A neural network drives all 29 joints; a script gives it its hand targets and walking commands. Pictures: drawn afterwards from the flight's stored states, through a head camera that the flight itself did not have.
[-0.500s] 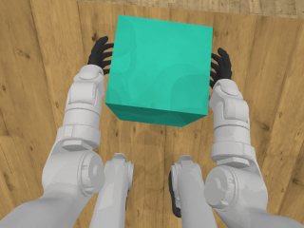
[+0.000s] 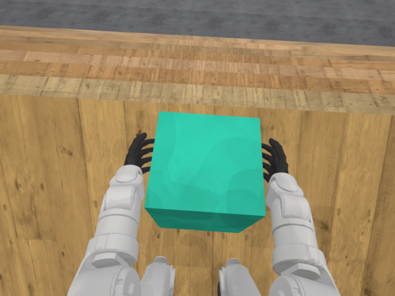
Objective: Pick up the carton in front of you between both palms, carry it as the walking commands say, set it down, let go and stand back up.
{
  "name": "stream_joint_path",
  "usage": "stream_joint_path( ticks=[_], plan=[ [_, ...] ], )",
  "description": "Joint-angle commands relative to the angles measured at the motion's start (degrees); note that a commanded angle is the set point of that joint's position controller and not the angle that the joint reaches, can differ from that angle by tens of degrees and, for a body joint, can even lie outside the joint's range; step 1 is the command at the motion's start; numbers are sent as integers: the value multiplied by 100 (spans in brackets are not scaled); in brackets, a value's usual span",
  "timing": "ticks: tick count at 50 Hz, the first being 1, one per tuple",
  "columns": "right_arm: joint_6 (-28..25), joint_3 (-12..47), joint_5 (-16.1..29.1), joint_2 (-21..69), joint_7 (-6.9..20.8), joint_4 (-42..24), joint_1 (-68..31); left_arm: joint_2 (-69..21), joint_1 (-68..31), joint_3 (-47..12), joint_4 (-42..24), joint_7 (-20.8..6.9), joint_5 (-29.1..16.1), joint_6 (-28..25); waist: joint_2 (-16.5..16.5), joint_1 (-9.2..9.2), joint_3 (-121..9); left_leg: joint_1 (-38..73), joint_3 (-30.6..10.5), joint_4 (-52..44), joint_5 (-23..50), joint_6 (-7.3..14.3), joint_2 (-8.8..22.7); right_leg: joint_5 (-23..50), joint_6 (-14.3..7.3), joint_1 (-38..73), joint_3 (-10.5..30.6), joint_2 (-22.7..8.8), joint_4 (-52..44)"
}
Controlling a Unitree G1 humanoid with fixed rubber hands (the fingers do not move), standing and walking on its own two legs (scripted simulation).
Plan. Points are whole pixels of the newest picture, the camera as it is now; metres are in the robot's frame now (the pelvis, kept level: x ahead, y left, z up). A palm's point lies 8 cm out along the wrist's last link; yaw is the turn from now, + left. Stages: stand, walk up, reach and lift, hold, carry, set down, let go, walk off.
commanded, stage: reach and lift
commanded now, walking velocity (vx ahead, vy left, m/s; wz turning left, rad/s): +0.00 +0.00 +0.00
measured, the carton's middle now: (203, 179) +0.40 -0.01 -0.10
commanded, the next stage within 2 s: hold in 1.52 s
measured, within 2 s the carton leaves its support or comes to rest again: neither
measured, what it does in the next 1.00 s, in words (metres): rises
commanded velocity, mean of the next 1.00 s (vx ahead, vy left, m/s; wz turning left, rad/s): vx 0.00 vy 0.00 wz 0.00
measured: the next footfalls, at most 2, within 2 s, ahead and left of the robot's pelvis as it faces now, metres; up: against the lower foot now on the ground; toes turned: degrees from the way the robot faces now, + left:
none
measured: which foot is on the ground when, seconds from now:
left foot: down 0.00-1.00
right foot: down 0.00-1.00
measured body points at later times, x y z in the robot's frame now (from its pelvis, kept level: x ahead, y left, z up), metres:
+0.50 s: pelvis +0.04 -0.01 +0.10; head +0.04 -0.01 +0.55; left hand +0.35 +0.14 +0.11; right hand +0.36 -0.16 +0.11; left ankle +0.06 +0.12 -0.63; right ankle +0.05 -0.14 -0.63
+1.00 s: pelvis +0.03 +0.00 +0.11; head +0.02 +0.00 +0.56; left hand +0.35 +0.15 +0.13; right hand +0.35 -0.16 +0.13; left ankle +0.06 +0.12 -0.63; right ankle +0.06 -0.14 -0.63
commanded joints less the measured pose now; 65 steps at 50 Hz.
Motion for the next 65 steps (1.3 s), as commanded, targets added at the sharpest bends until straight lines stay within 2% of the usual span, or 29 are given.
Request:
stream_joint_path(
  ticks=[1,8,13,17,23,27,31,34,39,45,55,65],
  plan=[
    [59,3622,808,6071,1512,384,-2847,-6206,-2906,-3372,12,-1339,-948,-104,93,-25,-3406,3330,46,-1447,1372,52,-592,1311,-164,2612,-313,666,-1418],
    [239,3706,753,6101,1502,323,-1998,-6053,-2055,-3413,-160,-1382,-851,66,94,53,-2406,4140,-35,-2372,1728,84,-520,1788,-187,3817,-108,541,-2402],
    [358,4016,849,6153,1468,-18,-1532,-5983,-1588,-3614,-516,-1412,-938,182,42,110,-2061,4928,-62,-2960,2305,90,-494,2454,-147,4775,-11,463,-3036],
    [567,4240,926,6126,1464,-350,-1166,-5938,-1207,-3835,-835,-1421,-1041,379,30,120,-1722,5549,-79,-3431,2548,79,-459,2721,-127,5431,15,418,-3516],
    [1004,4293,944,5953,1497,-762,-705,-5815,-782,-3977,-1343,-1437,-1085,816,-62,81,-872,6239,-74,-4132,2431,72,-386,2553,-119,6095,-7,353,-4249],
    [1249,3922,789,5708,1543,-566,-634,-5659,-759,-3705,-1281,-1472,-972,1071,-32,59,-37,6206,-53,-4443,1771,90,-325,1869,-177,6094,-27,294,-4545],
    [1270,3598,667,5666,1646,-352,-1034,-5679,-1174,-3393,-1066,-1529,-864,1109,-2,68,441,6076,-6,-4552,1019,132,-299,1113,-226,5949,-69,267,-4629],
    [1228,3662,713,5759,1715,-481,-1444,-5815,-1553,-3425,-1111,-1558,-903,1084,33,92,199,6148,5,-4525,949,139,-280,1056,-245,6034,-78,257,-4570],
    [1218,3846,786,5753,1743,-715,-1632,-5955,-1669,-3647,-1302,-1514,-945,1116,124,105,-269,6484,-15,-4525,1310,69,-267,1371,-265,6241,-115,303,-4528],
    [1288,3792,707,5522,1727,-793,-1352,-5870,-1320,-3600,-1336,-1447,-895,1203,111,82,-198,6730,-44,-4635,1620,38,-275,1593,-253,6320,-138,358,-4613],
    [1410,4015,843,5376,1667,-1315,-817,-5746,-730,-3734,-1798,-1354,-1013,1323,81,100,-254,7071,-68,-4743,2571,2,-318,2425,-196,6675,-113,420,-4741],
    [1569,4166,961,5394,1580,-1689,-440,-5534,-440,-3861,-2241,-1350,-1109,1449,34,124,-170,7192,-47,-4822,2823,32,-358,2818,-130,6873,-58,403,-4844]
  ],
)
